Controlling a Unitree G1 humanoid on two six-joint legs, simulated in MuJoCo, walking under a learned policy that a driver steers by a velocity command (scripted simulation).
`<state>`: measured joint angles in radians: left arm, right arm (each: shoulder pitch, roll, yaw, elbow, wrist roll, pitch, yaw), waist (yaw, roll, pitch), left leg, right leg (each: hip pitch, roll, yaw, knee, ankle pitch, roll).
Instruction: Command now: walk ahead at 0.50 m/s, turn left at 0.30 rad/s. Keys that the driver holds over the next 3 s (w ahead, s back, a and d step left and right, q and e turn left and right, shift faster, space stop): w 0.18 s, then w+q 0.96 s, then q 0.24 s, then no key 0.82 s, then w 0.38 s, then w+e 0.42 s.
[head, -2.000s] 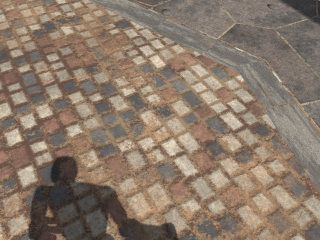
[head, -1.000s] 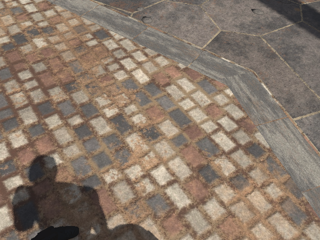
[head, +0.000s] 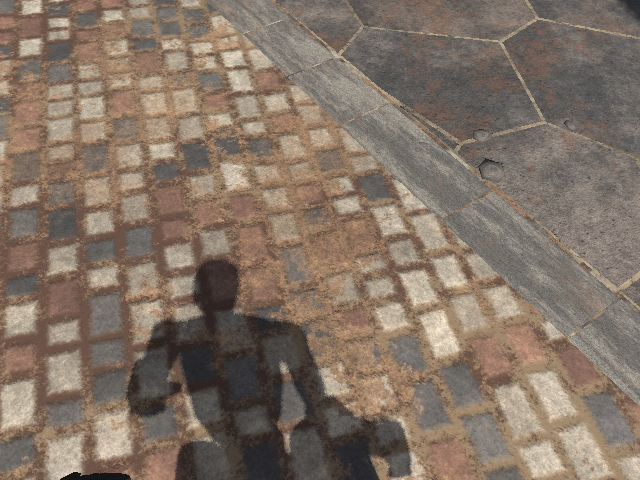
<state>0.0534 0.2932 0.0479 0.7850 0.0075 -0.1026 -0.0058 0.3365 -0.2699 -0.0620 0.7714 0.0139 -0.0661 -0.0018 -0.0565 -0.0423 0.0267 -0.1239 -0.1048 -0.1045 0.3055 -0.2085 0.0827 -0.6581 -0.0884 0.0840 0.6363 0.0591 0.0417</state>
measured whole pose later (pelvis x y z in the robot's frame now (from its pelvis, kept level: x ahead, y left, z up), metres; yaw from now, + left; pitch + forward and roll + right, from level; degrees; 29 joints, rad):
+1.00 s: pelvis +0.56 +0.06 +0.00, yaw +26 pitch +2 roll +0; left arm 0.07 0.31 0.04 0.72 0.02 -0.10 -0.01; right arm 0.34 -0.28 -0.07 0.68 0.01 -0.04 0.00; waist -0.05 -0.03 0.04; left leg -0.18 -0.12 -0.10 0.35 -0.19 0.10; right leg -0.67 -0.10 0.09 0.82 -0.12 0.06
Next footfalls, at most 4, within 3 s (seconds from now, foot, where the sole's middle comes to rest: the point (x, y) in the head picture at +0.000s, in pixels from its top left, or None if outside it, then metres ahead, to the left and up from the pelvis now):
0.16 right None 0.28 -0.14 -0.78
0.72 left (241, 442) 0.55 0.13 -0.78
1.18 right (275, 305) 0.89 0.05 -0.78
1.62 left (170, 352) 0.76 0.29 -0.78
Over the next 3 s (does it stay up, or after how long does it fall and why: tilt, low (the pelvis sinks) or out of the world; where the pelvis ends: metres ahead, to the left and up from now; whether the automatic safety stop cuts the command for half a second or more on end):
stays up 1.04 0.37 -0.03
